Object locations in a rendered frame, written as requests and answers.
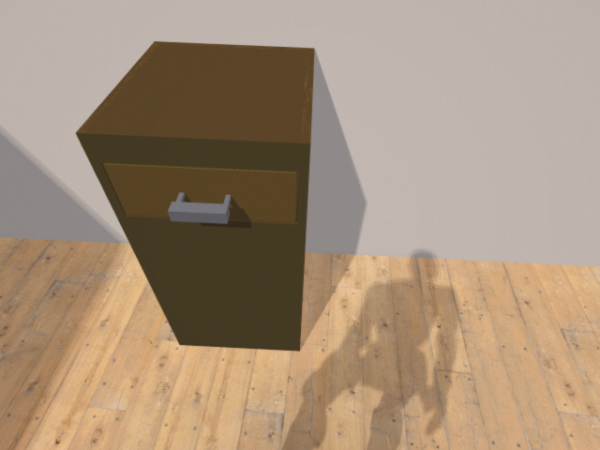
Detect cabinet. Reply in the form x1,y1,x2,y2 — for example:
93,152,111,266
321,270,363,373
76,41,315,352

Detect handle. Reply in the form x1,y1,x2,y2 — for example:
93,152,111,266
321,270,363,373
168,192,231,224

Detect drawer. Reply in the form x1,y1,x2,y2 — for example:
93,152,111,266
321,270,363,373
103,162,299,222

